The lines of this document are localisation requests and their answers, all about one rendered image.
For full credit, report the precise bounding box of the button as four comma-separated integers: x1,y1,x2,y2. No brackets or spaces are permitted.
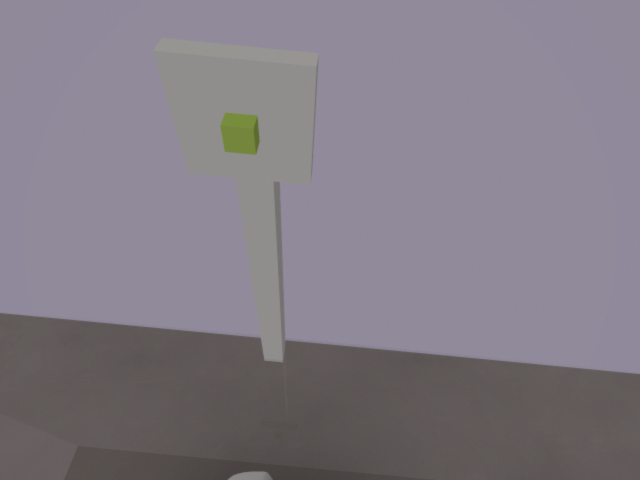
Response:
220,113,260,155

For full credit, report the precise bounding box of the panel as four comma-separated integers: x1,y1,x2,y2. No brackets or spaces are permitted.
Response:
153,38,319,362

